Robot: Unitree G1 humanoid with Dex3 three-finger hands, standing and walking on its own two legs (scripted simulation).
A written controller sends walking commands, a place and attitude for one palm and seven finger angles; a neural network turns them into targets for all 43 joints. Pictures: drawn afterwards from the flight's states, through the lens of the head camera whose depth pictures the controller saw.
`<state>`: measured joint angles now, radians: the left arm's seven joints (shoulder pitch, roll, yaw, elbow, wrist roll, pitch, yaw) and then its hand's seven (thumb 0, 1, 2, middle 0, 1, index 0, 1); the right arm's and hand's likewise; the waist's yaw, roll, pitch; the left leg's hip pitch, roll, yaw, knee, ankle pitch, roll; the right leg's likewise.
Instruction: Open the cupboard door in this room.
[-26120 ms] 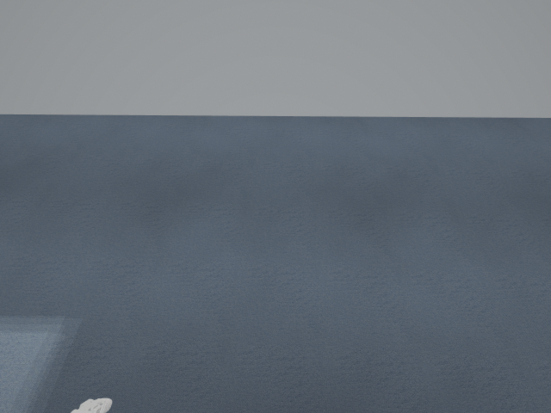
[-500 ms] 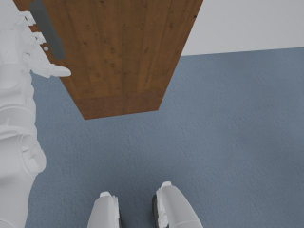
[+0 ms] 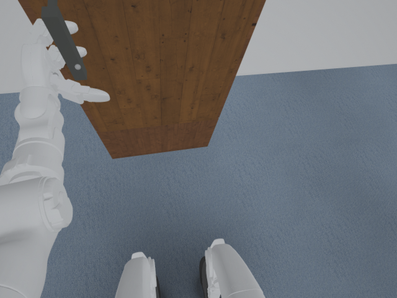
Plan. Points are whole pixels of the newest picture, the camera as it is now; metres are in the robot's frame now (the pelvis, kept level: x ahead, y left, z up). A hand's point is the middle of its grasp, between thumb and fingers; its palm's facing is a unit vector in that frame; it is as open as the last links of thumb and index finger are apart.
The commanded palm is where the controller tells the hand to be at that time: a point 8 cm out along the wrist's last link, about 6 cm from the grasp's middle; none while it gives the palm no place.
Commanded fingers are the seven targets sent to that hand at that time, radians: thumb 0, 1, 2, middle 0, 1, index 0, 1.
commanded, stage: slide the fingers in behind the handle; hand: left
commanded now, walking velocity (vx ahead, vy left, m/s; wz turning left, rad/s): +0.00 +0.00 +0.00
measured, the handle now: (67, 39) +0.59 +0.19 +0.07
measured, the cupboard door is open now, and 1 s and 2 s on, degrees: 0 0 20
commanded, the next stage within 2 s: close the thumb around the handle in 0.52 s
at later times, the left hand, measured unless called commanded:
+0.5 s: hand (83, 64) +0.55 +0.16 +0.06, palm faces +0.06 -1.00 -0.03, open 13.9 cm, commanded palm +0.52 +0.19 +0.06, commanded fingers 0.00 -0.50 0.30 -0.30 -1.20 -0.30 -1.20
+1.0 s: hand (83, 64) +0.55 +0.16 +0.06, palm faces +0.06 -1.00 -0.03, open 9.9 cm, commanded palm +0.52 +0.19 +0.06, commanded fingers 0.00 0.62 0.78 -0.38 -1.32 -0.38 -1.32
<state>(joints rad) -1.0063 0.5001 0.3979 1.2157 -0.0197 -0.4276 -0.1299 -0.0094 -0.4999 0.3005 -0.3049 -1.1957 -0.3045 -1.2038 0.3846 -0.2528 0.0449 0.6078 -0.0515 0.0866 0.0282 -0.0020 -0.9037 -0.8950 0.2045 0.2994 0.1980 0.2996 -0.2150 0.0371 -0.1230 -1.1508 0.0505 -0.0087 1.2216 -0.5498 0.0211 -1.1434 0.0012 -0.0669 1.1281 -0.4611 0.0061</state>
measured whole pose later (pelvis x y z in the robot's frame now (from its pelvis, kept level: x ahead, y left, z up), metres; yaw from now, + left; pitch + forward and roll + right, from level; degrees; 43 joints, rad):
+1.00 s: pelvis +0.00 +0.00 +0.00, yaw +0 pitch +28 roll -4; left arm -1.02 0.49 0.39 1.20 -0.01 -0.44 -0.10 0.00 0.10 0.56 -0.35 -1.26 -0.35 -1.27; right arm 0.39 -0.25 0.04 0.61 -0.06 0.08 0.03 0.00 -0.90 -0.90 0.20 0.30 0.20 0.30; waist -0.22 0.04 -0.12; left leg -1.17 0.05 -0.01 1.23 -0.55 0.02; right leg -1.16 0.00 -0.06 1.14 -0.46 0.01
